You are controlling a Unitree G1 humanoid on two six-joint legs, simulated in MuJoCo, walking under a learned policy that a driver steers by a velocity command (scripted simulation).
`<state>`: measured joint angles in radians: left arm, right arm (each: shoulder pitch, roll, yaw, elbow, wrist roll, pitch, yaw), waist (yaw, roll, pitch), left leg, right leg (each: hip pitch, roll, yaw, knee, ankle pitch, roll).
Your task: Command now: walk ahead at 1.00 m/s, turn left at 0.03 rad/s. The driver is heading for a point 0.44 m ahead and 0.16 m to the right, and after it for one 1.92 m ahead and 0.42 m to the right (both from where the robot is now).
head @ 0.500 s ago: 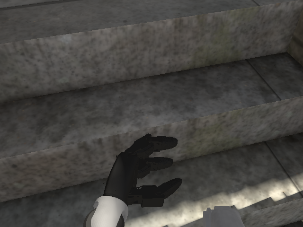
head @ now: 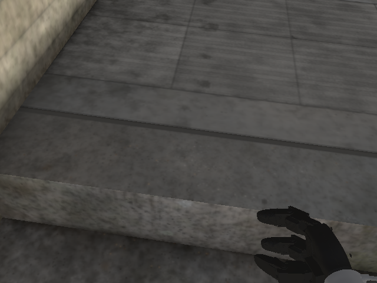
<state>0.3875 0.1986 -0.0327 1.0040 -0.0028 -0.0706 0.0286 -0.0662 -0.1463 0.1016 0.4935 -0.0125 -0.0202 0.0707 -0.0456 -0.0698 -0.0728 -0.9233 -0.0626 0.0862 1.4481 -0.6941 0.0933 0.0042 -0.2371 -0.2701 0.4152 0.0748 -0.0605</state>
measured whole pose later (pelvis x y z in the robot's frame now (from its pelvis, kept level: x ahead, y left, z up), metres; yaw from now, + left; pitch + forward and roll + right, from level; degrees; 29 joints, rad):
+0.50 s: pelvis +0.31 +0.00 +0.26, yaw -16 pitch +1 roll -3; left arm 0.17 0.20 -0.04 0.74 0.07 -0.01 -0.06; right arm 0.29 -0.23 0.02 0.85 -0.03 -0.11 0.01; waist 0.03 0.02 -0.14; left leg -0.46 -0.03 -0.04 1.62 -0.01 0.11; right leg -0.61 0.17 -0.12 1.18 -0.60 -0.17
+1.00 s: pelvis +0.57 -0.02 +0.54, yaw -22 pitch +0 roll +1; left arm 0.09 0.21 0.00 0.61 0.02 -0.10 -0.04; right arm 0.45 -0.18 -0.02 0.88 0.00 -0.04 0.00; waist -0.02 -0.02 -0.04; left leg -0.48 -0.15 -0.09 0.76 -0.28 0.08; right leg -0.75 0.03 0.12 1.71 -0.21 -0.05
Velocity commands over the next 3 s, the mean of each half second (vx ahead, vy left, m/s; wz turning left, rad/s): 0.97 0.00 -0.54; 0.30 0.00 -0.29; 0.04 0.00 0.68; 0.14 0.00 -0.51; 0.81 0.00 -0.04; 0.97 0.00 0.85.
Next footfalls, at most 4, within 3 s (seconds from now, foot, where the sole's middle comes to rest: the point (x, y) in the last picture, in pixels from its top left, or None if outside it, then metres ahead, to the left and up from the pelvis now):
0.40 right None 0.35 -0.06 -0.41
0.76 left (177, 141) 0.70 0.02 -0.20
1.20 right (257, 138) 0.72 -0.20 -0.20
1.56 left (151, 140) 0.71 0.09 -0.20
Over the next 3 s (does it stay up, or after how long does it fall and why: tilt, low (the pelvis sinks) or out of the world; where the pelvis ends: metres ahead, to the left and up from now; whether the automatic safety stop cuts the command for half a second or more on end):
stays up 1.33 -0.47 0.55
